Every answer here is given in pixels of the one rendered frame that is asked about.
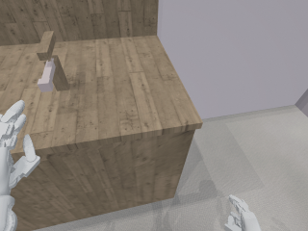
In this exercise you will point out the counter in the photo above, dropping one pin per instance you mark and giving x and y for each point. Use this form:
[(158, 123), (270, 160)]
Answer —
[(116, 130)]

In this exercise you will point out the left robot forearm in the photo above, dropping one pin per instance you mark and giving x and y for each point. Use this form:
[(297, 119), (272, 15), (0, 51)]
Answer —
[(8, 218)]

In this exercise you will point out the tap lever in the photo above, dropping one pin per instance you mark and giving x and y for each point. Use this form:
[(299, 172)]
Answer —
[(45, 82)]

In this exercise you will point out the robot left hand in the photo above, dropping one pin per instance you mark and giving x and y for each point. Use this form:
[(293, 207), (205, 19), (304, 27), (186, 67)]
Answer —
[(10, 125)]

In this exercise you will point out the robot right hand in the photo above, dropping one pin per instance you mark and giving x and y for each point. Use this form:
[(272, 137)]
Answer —
[(246, 222)]

